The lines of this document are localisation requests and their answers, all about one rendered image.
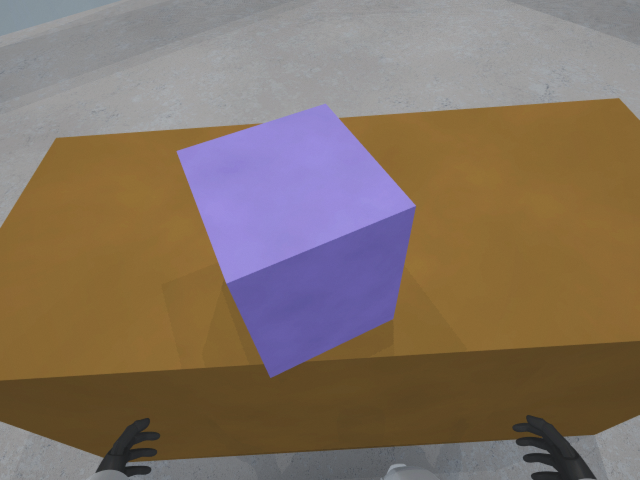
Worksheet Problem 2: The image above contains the pedestal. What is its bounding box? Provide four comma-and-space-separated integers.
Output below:
0, 98, 640, 462

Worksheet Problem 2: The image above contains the right robot hand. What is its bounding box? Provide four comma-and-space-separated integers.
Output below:
512, 415, 597, 480

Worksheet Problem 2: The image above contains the carton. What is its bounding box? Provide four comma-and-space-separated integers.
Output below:
177, 104, 416, 378

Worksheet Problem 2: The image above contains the robot right shin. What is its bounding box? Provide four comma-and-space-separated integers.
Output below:
387, 464, 406, 473

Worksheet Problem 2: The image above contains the left robot hand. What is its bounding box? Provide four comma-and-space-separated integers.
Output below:
96, 418, 160, 477

